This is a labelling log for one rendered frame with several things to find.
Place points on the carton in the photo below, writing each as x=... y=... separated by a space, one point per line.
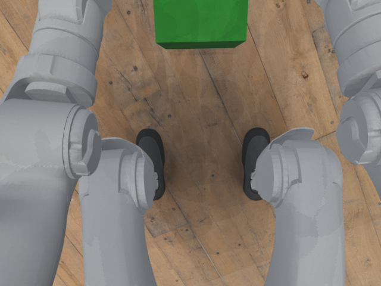
x=194 y=24

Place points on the left robot upper arm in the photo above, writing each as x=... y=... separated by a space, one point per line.
x=45 y=147

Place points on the right robot thigh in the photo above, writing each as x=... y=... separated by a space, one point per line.
x=309 y=241

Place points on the robot right forearm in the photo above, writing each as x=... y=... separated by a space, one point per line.
x=354 y=27

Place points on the robot left foot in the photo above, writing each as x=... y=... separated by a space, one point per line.
x=150 y=141

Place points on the right robot upper arm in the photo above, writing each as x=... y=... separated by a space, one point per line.
x=359 y=133

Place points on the robot left forearm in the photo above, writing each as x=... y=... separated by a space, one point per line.
x=61 y=62

